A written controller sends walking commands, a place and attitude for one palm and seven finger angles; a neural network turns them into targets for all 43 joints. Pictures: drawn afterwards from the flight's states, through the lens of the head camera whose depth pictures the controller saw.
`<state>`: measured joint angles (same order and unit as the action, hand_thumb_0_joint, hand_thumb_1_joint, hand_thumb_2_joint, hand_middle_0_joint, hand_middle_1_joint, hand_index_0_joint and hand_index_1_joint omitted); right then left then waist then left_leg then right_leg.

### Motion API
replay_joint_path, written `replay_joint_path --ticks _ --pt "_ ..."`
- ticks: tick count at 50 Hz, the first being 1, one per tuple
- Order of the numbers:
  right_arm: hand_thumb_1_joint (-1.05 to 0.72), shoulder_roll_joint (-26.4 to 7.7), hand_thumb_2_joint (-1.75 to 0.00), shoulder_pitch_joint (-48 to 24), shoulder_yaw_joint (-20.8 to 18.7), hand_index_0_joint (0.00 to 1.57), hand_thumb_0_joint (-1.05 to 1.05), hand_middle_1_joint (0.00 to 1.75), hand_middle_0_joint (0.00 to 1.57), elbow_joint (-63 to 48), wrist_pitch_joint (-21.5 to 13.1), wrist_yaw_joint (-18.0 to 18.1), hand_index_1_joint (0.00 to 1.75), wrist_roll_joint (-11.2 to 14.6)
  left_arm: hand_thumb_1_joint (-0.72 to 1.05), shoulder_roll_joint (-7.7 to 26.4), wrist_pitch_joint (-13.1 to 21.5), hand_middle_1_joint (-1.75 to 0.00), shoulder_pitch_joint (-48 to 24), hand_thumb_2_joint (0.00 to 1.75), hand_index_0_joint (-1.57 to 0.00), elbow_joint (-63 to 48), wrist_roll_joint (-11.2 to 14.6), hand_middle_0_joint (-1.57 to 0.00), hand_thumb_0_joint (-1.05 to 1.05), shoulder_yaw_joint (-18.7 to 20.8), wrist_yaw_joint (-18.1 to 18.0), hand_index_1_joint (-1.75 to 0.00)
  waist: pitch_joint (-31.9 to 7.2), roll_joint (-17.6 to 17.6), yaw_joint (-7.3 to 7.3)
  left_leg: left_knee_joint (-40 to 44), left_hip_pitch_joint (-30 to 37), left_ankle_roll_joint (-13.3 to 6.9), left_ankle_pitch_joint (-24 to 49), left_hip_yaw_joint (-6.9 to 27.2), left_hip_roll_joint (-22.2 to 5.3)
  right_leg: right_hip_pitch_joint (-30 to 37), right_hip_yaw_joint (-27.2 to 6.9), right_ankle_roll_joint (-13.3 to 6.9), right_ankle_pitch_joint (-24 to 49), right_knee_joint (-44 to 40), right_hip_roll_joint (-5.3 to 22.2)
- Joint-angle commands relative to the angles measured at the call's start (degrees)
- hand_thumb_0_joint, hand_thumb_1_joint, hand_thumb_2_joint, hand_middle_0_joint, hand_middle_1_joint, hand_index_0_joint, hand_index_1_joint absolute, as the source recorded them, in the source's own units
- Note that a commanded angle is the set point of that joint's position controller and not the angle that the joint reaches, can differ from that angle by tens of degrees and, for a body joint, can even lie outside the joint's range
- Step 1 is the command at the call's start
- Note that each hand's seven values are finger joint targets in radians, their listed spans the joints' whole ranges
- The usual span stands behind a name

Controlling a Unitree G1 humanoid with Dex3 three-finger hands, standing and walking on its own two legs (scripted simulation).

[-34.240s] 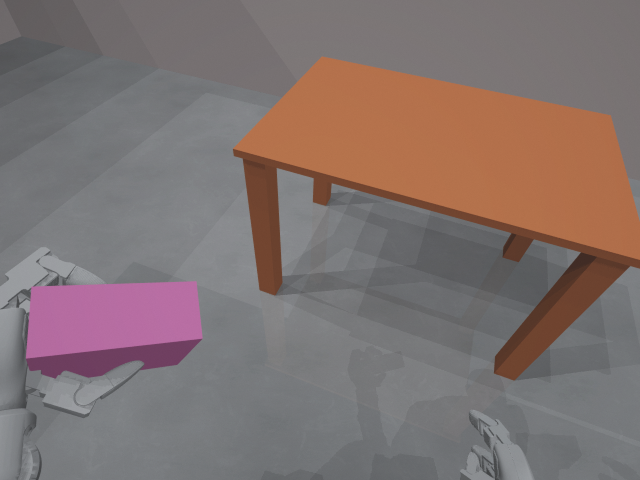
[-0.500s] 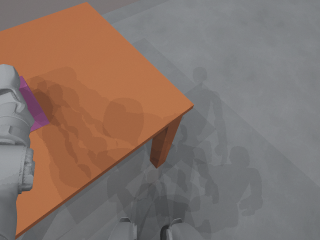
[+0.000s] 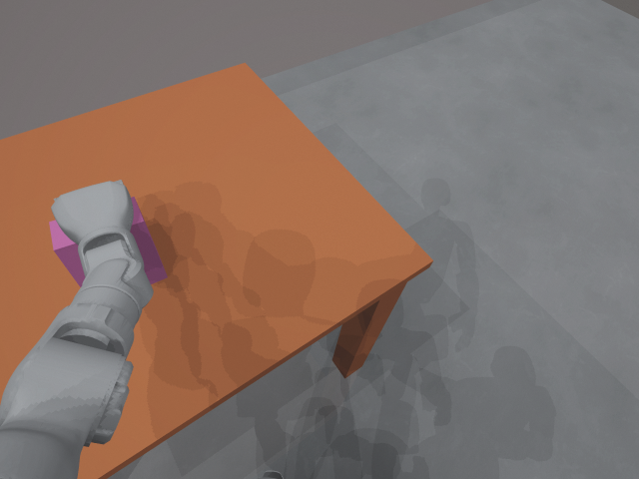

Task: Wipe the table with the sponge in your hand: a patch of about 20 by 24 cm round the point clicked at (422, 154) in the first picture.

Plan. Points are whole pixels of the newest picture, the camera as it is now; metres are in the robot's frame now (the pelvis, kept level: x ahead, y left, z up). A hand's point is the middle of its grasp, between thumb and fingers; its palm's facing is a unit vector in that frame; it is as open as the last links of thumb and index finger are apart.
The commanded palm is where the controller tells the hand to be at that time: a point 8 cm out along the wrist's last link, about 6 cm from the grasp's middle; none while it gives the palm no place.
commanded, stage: wipe back along the third lane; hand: left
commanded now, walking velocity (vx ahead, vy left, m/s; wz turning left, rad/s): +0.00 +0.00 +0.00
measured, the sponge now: (119, 262) +0.41 +0.31 -0.05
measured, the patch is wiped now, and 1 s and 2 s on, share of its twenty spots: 1.00 1.00 1.00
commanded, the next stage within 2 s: none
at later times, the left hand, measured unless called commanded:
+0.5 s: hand (123, 258) +0.38 +0.28 +0.01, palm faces -0.07 -0.02 -1.00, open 10.2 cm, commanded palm +0.34 +0.23 +0.04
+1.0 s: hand (141, 291) +0.34 +0.24 +0.01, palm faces -0.06 -0.03 -1.00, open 10.2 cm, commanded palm +0.29 +0.20 +0.04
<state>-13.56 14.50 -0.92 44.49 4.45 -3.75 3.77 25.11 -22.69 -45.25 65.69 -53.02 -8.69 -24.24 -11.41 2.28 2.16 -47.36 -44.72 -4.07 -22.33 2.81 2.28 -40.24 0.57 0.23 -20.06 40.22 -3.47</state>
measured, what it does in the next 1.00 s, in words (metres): stands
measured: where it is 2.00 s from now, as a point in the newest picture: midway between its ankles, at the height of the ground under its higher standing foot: outside the picture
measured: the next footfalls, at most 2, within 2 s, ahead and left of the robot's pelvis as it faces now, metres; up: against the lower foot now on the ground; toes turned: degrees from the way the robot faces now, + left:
none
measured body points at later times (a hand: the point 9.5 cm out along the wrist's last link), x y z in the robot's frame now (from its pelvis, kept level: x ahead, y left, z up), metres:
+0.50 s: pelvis +0.04 +0.00 +0.02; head +0.07 +0.01 +0.47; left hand +0.38 +0.28 +0.06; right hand +0.21 -0.23 -0.10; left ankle -0.01 +0.07 -0.70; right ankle -0.02 -0.13 -0.70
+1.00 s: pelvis +0.01 -0.02 +0.02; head +0.02 -0.02 +0.47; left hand +0.34 +0.24 +0.06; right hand +0.18 -0.25 -0.09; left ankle -0.01 +0.07 -0.70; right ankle -0.02 -0.13 -0.70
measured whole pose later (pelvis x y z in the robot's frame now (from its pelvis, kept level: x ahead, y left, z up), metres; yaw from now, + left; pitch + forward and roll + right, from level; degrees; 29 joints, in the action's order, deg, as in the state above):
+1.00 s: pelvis +0.01 -0.02 +0.02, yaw +1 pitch +10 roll -2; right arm -13.7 7.2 0.0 39.3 12.1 -2.9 5.0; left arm 14.4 -34.4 -20.8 38.7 -54.0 -15.0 -21.8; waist -10.6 2.5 -1.7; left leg -40.0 -29.0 -3.0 -21.0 2.8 2.3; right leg -25.5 1.4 -1.2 -19.5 34.6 -2.8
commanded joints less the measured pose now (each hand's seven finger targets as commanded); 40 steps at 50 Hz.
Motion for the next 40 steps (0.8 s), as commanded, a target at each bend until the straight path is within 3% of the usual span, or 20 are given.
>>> replay_joint_path --ticks 1,4,5,6,9,11,13,14,16,21,24,27,28,30,32,33,34,35,38,40 --pt "-0.90 -9.3 -0.90 0.7 -3.2 0.20 0.00 0.30 0.20 -5.6 0.2 -0.1 0.30 -0.1 0.10 -8.2 0.4 -1.60 -2.7 1.30 -1.20 -4.2 2.6 -1.20 0.00 -2.5 3.7 -1.60 -13.9 -2.1 1.59 6.6 23.2 2.7 29.3 4.4 -4.2 4.5 3.8 -3.6 15.8 -3.9 -0.9" --pt "-0.90 -9.2 -0.90 -1.0 -3.4 0.20 0.00 0.30 0.20 -6.1 1.6 -0.2 0.30 -0.2 0.10 -8.1 -0.8 -1.60 -0.8 1.30 -1.20 -8.1 2.6 -1.20 0.00 -2.2 4.0 -1.60 -14.4 -1.7 1.23 6.3 26.2 3.3 37.3 4.7 -4.7 6.5 3.6 -3.6 20.3 -4.0 -0.6" --pt "-0.90 -8.9 -0.90 -1.6 -3.4 0.20 0.00 0.30 0.20 -6.6 2.1 -0.4 0.30 -0.2 0.10 -10.8 -1.6 -1.60 2.4 1.30 -1.20 -8.8 2.6 -1.20 0.00 -4.0 4.3 -1.60 -14.6 -1.9 0.76 6.3 26.6 3.3 39.1 4.6 -4.6 7.2 3.8 -3.6 21.1 -4.1 -0.7" --pt "-0.90 -8.8 -0.90 -2.5 -3.4 0.20 0.00 0.30 0.20 -6.9 2.5 -0.6 0.30 -0.3 0.10 -11.4 -2.2 -1.60 4.0 1.30 -1.20 -10.2 2.8 -1.20 0.00 -4.1 4.5 -1.60 -14.9 -2.5 0.59 6.1 27.1 3.2 40.5 4.3 -4.6 8.4 3.6 -3.6 23.1 -4.4 -0.6" --pt "-0.90 -8.9 -0.90 -4.2 -3.2 0.20 0.00 0.30 0.20 -7.4 3.9 -0.4 0.30 -0.3 0.10 -9.9 -3.7 -1.60 5.2 1.30 -1.20 -12.6 2.7 -1.20 0.00 -3.5 5.1 -1.60 -13.1 -2.9 0.47 6.9 27.1 3.5 41.6 4.4 -4.5 10.4 3.6 -3.7 24.6 -5.0 -0.4" --pt "-0.90 -8.6 -0.90 -5.7 -2.9 0.20 0.00 0.30 0.20 -8.4 4.7 -0.3 0.30 -0.2 0.10 -12.0 -4.8 -1.60 6.7 1.30 -1.20 -14.7 2.7 -1.20 0.00 -5.3 5.7 -1.60 -12.4 -3.3 0.34 7.6 26.9 3.2 39.9 3.7 -4.1 12.1 3.5 -3.8 25.5 -5.8 -0.2" --pt "-0.90 -8.9 -0.90 -6.8 -2.8 0.20 0.00 0.30 0.20 -8.8 5.3 0.1 0.30 -0.1 0.10 -9.4 -5.7 -1.60 8.3 1.30 -1.20 -16.5 2.6 -1.20 0.00 -3.1 5.9 -1.60 -12.6 -3.0 -0.61 8.3 26.8 3.4 40.1 4.0 -4.0 14.0 3.3 -4.0 26.7 -6.0 -0.1" --pt "-0.90 -8.6 -0.90 -6.9 -2.6 0.20 0.00 0.30 0.20 -9.0 5.6 0.2 0.30 -0.2 0.10 -10.4 -6.0 -1.60 8.0 1.30 -1.20 -17.4 2.3 -1.20 0.00 -4.5 6.2 -1.60 -12.6 -2.8 -0.20 8.2 27.5 3.4 41.2 3.9 -3.9 14.2 3.4 -4.0 27.2 -5.9 0.0" --pt "-0.90 -8.5 -0.90 -7.5 -2.6 0.20 0.00 0.30 0.20 -9.8 6.1 0.1 0.30 -0.2 0.10 -10.7 -6.6 -1.60 12.3 1.30 -1.20 -18.9 2.1 -1.20 0.00 -4.4 6.6 -1.60 -13.3 -3.6 -1.05 8.2 27.6 3.2 42.1 3.6 -3.7 16.1 3.5 -4.1 28.8 -6.1 0.1" --pt "-0.90 -8.1 -0.90 -9.5 -2.3 0.20 0.00 0.30 0.20 -10.9 6.5 0.3 0.30 0.1 0.10 -13.0 -7.5 -1.60 13.1 1.30 -1.20 -22.6 1.9 -1.20 0.00 -6.8 6.9 -1.60 -11.3 -3.3 -0.96 9.3 27.6 3.2 38.9 3.5 -3.4 16.5 3.6 -4.3 27.4 -6.9 0.1" --pt "-0.90 -8.4 -0.90 -10.0 -2.2 0.20 0.00 0.30 0.20 -11.1 6.6 0.7 0.30 0.0 0.10 -11.2 -7.9 -1.60 14.3 1.30 -1.20 -23.8 1.8 -1.20 0.00 -5.2 6.6 -1.60 -11.4 -4.2 -1.41 9.5 27.2 3.2 38.7 3.4 -3.2 18.1 3.3 -4.5 28.9 -6.8 0.2" --pt "-0.90 -8.3 -0.90 -10.7 -2.2 0.20 0.00 0.30 0.20 -11.6 6.5 0.6 0.30 0.2 0.10 -12.7 -8.6 -1.60 17.9 1.30 -1.20 -25.0 1.7 -1.20 0.00 -6.3 6.6 -1.60 -12.0 -5.0 -1.82 9.4 26.8 2.9 38.6 2.9 -3.0 19.4 3.2 -4.4 30.4 -6.7 0.4" --pt "-0.90 -8.4 -0.90 -10.9 -2.3 0.20 0.00 0.30 0.20 -11.5 6.3 0.5 0.30 0.2 0.10 -11.6 -8.7 -1.60 18.5 1.30 -1.20 -25.6 1.8 -1.20 0.00 -5.0 6.5 -1.60 -12.1 -3.5 -2.38 9.3 27.2 3.1 39.7 3.2 -3.3 19.0 3.2 -4.6 30.5 -6.6 0.3" --pt "-0.90 -8.2 -0.90 -11.2 -2.3 0.20 0.00 0.30 0.20 -11.9 6.3 0.3 0.30 0.3 0.10 -13.7 -9.1 -1.60 19.6 1.30 -1.20 -26.4 2.0 -1.20 0.00 -6.9 6.5 -1.60 -11.2 -5.2 -2.02 9.5 26.9 3.0 38.0 3.3 -3.3 18.8 3.7 -4.4 28.9 -6.6 0.2" --pt "-0.90 -8.3 -0.90 -11.5 -2.1 0.20 0.00 0.30 0.20 -12.2 6.1 0.4 0.30 0.4 0.10 -12.5 -9.6 -1.60 21.2 1.30 -1.20 -27.3 2.3 -1.20 0.00 -5.9 6.4 -1.60 -11.0 -5.2 -2.48 9.9 25.6 2.6 35.4 2.5 -2.8 20.4 3.3 -4.6 29.5 -6.8 0.3" --pt "-0.90 -8.6 -0.90 -11.9 -2.2 0.20 0.00 0.30 0.20 -12.0 6.1 0.5 0.30 0.5 0.10 -10.3 -9.7 -1.60 21.7 1.30 -1.20 -27.6 2.1 -1.20 0.00 -4.0 6.2 -1.60 -10.8 -5.2 -2.87 10.1 25.6 2.9 35.6 2.9 -3.0 20.4 3.1 -4.7 29.5 -6.8 0.4" --pt "-0.90 -8.2 -0.90 -12.2 -2.0 0.20 0.00 0.30 0.20 -12.6 6.1 0.5 0.30 0.6 0.10 -13.3 -10.0 -1.60 21.8 1.30 -1.20 -28.6 2.2 -1.20 0.00 -6.8 6.3 -1.60 -10.5 -4.1 -2.45 10.2 25.8 2.9 35.5 2.8 -2.9 20.1 3.4 -4.6 28.9 -6.5 0.4" --pt "-0.90 -8.1 -0.90 -12.3 -2.1 0.20 0.00 0.30 0.20 -12.5 6.0 0.4 0.30 0.7 0.10 -14.0 -10.3 -1.60 22.0 1.30 -1.20 -28.6 2.4 -1.20 0.00 -7.4 6.4 -1.60 -10.0 -5.0 -2.31 10.2 25.9 2.7 34.6 2.8 -3.0 19.7 3.7 -4.6 28.3 -6.8 0.3" --pt "-0.90 -8.4 -0.90 -12.9 -1.9 0.20 0.00 0.30 0.20 -12.6 5.9 0.5 0.30 0.8 0.10 -11.7 -11.1 -1.60 22.7 1.30 -1.20 -28.8 2.0 -1.20 0.00 -5.3 6.1 -1.60 -8.7 -3.8 -3.21 11.1 25.0 2.8 31.6 2.7 -2.9 19.4 3.4 -5.0 26.1 -7.0 0.2" --pt "-0.90 -8.0 -0.90 -13.3 -1.9 0.20 0.00 0.30 0.20 -12.9 5.8 0.6 0.30 0.9 0.10 -13.8 -11.4 -1.60 21.6 1.30 -1.20 -29.2 2.1 -1.20 0.00 -7.7 6.4 -1.60 -7.7 -4.3 -2.50 11.4 24.7 2.6 28.7 2.5 -2.7 18.8 3.7 -4.9 23.9 -7.3 0.2"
